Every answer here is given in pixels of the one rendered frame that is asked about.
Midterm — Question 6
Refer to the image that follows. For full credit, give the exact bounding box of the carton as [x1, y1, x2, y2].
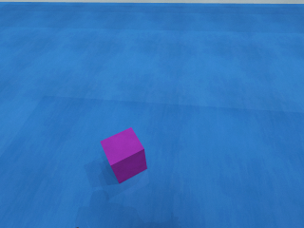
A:
[100, 127, 147, 183]

